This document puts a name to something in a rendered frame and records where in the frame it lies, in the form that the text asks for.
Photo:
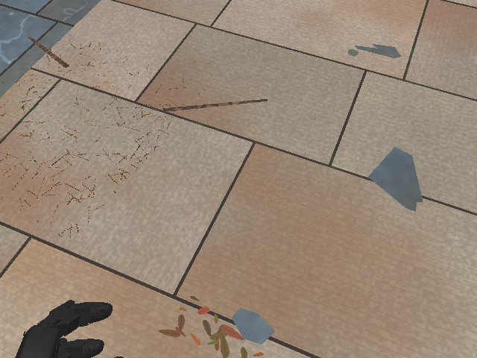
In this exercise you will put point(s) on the left robot hand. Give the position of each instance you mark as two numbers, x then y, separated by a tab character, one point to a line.
44	339

